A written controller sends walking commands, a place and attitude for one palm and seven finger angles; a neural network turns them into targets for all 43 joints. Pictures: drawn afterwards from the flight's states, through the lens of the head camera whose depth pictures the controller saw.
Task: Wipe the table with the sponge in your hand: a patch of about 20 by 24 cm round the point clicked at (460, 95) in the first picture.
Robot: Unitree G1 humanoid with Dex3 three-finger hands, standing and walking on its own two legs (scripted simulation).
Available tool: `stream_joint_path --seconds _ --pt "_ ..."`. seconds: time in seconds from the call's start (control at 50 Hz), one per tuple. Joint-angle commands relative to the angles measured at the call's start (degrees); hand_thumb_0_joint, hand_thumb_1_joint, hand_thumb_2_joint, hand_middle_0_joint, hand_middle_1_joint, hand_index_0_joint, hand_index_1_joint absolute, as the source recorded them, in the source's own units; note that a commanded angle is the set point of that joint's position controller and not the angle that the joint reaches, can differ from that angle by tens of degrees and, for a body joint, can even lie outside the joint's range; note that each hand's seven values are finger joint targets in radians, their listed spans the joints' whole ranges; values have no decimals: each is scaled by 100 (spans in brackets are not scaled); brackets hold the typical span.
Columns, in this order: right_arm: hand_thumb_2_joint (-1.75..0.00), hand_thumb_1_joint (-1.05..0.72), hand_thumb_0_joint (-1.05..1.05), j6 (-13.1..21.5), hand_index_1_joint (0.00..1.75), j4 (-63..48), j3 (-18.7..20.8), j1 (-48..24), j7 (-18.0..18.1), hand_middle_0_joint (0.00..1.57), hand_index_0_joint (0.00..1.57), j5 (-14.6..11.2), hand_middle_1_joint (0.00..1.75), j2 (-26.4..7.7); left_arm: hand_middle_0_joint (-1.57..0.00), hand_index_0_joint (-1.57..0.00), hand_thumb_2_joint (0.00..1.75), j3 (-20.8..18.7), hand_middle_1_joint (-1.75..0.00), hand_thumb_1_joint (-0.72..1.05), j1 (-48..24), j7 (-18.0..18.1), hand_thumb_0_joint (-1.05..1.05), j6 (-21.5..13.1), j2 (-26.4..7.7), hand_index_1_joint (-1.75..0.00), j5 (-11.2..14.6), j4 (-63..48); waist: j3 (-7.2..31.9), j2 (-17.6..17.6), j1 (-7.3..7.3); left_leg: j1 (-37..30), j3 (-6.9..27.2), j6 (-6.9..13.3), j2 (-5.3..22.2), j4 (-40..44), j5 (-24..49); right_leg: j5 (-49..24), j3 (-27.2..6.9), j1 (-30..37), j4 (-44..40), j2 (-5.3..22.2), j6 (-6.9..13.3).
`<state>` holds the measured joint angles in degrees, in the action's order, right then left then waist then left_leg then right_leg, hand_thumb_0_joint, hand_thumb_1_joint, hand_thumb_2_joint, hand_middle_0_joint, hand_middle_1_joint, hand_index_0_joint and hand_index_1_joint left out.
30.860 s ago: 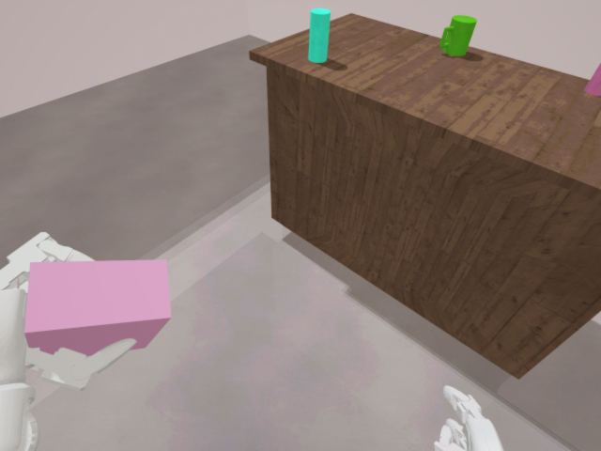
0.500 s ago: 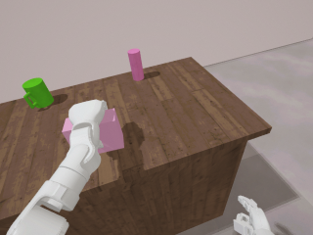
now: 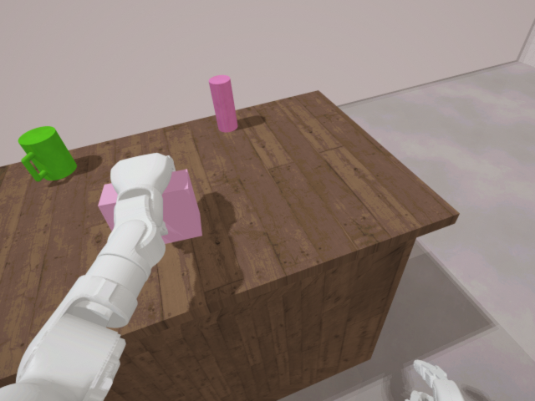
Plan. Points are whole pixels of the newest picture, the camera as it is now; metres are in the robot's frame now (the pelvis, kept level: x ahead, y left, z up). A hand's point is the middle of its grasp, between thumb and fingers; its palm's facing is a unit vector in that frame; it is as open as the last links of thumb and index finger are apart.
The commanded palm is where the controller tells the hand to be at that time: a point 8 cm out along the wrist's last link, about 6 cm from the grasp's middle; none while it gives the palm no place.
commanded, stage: wipe forward along the third lane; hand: left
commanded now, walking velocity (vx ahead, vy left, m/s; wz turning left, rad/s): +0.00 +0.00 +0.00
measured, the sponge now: (158, 218) +0.39 +0.23 +0.09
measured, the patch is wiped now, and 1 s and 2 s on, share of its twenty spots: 0.90 0.95 0.95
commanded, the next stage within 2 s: wipe back along the third lane in 0.58 s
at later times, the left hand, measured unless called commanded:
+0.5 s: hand (150, 181) +0.44 +0.25 +0.12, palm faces -0.06 -0.01 -1.00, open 10.0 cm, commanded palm +0.43 +0.25 +0.15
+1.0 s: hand (146, 175) +0.46 +0.26 +0.12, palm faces +0.03 +0.00 -1.00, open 10.0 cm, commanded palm +0.41 +0.24 +0.15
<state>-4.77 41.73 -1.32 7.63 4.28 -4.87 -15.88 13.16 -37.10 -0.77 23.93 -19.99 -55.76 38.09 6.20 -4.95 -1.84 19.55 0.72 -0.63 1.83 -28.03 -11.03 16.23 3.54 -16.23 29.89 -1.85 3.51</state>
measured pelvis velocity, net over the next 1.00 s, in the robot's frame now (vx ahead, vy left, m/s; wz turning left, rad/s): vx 0.02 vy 0.04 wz -0.04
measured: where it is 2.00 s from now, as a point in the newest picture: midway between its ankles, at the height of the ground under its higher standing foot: outside the picture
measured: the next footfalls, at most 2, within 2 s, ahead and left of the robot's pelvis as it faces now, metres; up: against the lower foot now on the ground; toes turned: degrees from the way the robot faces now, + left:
none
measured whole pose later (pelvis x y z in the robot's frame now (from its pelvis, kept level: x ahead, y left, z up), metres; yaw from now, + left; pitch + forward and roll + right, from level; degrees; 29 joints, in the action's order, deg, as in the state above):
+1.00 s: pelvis +0.02 +0.04 +0.00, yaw -2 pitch +7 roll -1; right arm -7.3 42.9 0.5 12.4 1.0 -4.5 -15.0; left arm 11.5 -43.9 7.3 24.8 -20.5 -56.7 48.1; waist 8.4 -3.9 0.9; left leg 22.9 -2.0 1.4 0.6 -29.1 -13.1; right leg 15.3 0.7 -18.4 26.9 -0.5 0.2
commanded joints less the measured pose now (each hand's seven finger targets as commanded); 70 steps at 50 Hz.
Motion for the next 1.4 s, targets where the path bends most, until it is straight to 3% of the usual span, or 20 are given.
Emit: stream_joint_path --seconds 0.0,0.08,0.14,0.2,0.32,0.46,0.64,0.7,0.72,0.82,0.84,0.94,1.02,1.08,1.14,1.22,1.24,1.3,1.32,1.38 --pt "-90 -90 0 219 30 -785 164 -693 21 20 20 -15 30 -610 -120 -120 130 -345 -160 10 -2146 267 0 20 -1206 -160 -251 143 605 857 128 -348 -174 277 -368 163 14 -536 -428 -165 -832 132 -149" --pt "-90 -90 0 219 30 -768 193 -558 9 20 20 -9 30 -589 -120 -120 130 -283 -160 10 -2470 366 0 -71 -1127 -160 -294 411 804 754 180 -369 -168 283 -364 142 -8 -474 -395 -189 -802 127 -136" --pt "-90 -90 0 206 30 -751 215 -469 13 20 20 7 30 -628 -120 -120 130 -498 -160 10 -2490 433 0 -132 -1343 -160 -213 667 921 1051 181 -297 -161 300 -344 141 28 -580 -411 -48 -817 126 -173" --pt "-90 -90 0 170 30 -681 201 -385 2 20 20 13 30 -654 -120 -120 130 -576 -160 10 -2714 474 0 -152 -1563 -160 -305 937 844 891 231 -161 -171 283 -340 148 -32 -537 -421 -109 -802 133 -178" --pt "-90 -90 0 176 30 -677 259 -170 -47 20 20 26 30 -634 -120 -120 130 -512 -160 10 -3036 494 0 -272 -1369 -160 -333 1123 1109 897 304 -187 -103 297 -308 167 98 -676 -313 -117 -736 88 -151" --pt "-90 -90 0 174 30 -491 286 78 -53 20 20 51 30 -735 -120 -120 130 -542 -160 10 -3544 580 0 -266 -1589 -160 -435 1631 856 887 500 -66 -99 320 -284 161 -111 -411 -287 -439 -750 52 -175" --pt "-90 -90 0 154 30 -400 373 447 -123 20 20 135 30 -773 -120 -120 130 -723 -160 10 -3695 606 0 -358 -1803 -160 -562 1993 1435 678 532 -160 -109 329 -237 0 422 -1073 -269 -280 -596 19 -139" --pt "-90 -90 0 126 30 -470 388 443 -187 20 20 129 30 -734 -120 -120 130 -605 -160 10 -3314 605 0 -361 -1497 -160 -504 1933 1501 674 461 -202 -142 325 -226 -18 579 -1325 -246 -175 -588 20 -137" --pt "-90 -90 0 122 30 -547 396 348 -202 20 20 126 30 -691 -120 -120 130 -631 -160 10 -3088 583 0 -389 -1354 -160 -435 1798 1599 608 345 -278 -116 325 -226 3 795 -1495 -217 -102 -561 9 -93" --pt "-90 -90 0 77 30 -695 389 30 -259 20 20 60 30 -653 -120 -120 130 -423 -160 10 -2531 627 0 -273 -850 -160 -186 1239 1385 673 242 -440 -106 333 -200 107 805 -1400 -154 -108 -642 -18 -82" --pt "-90 -90 0 64 30 -657 404 29 -273 20 20 69 30 -678 -120 -120 130 -335 -160 10 -2448 657 0 -195 -742 -160 -176 1238 1283 752 278 -522 -121 350 -199 91 777 -1316 -136 -161 -647 -48 -96" --pt "-90 -90 0 -24 30 -816 360 -411 -340 20 20 11 30 -659 -120 -120 130 -291 -160 10 -1726 627 0 283 -581 -160 24 590 1373 741 54 -698 -119 325 -225 134 1047 -1559 -88 118 -610 -57 -62" --pt "-90 -90 0 -45 30 -976 305 -810 -383 20 20 -55 30 -555 -120 -120 130 140 -160 10 -1710 522 0 647 28 -160 178 -63 1283 682 50 -928 -23 297 -199 152 1206 -1484 14 -29 -556 -85 -12" --pt "-90 -90 0 -121 30 -1043 265 -970 -418 20 20 -39 30 -584 -120 -120 130 142 -160 10 -1266 433 0 895 -8 -160 209 -407 1330 904 -11 -975 -46 288 -228 89 1370 -1820 27 193 -506 -71 -22" --pt "-90 -90 0 -193 30 -1139 232 -1168 -454 20 20 -35 30 -575 -120 -120 130 172 -160 10 -938 319 0 1046 3 -160 200 -877 1354 811 -69 -1085 -33 280 -229 26 1662 -2115 50 315 -417 -58 0" --pt "-90 -90 0 -252 30 -1305 173 -1463 -513 20 20 -76 30 -469 -120 -120 130 594 -160 10 -904 169 0 1179 517 -160 252 -1500 1241 922 -33 -1149 14 260 -206 1 1858 -2225 100 300 -350 -52 26" --pt "-90 -90 0 -281 30 -1252 174 -1470 -520 20 20 -57 30 -517 -120 -120 130 498 -160 10 -778 165 0 1216 305 -160 188 -1525 1222 798 -60 -1203 9 246 -191 -25 1823 -2175 86 263 -337 -57 36" --pt "-90 -90 0 -320 30 -1304 133 -1586 -566 20 20 -50 30 -477 -120 -120 130 539 -160 10 -540 128 0 1295 342 -160 165 -1828 1275 835 -115 -1209 -7 232 -214 -80 1953 -2383 78 380 -279 -45 54" --pt "-90 -90 0 -323 30 -1395 123 -1709 -574 20 20 -72 30 -436 -120 -120 130 684 -160 10 -581 84 0 1296 561 -160 236 -2062 1320 829 -95 -1220 13 229 -194 -79 2075 -2459 93 430 -245 -30 57" --pt "-90 -90 0 -356 30 -1348 88 -1749 -602 20 20 -59 30 -450 -120 -120 130 713 -160 10 -382 47 0 1406 451 -160 167 -2180 1235 660 -151 -1197 -3 228 -230 -117 2038 -2482 83 428 -204 -44 76"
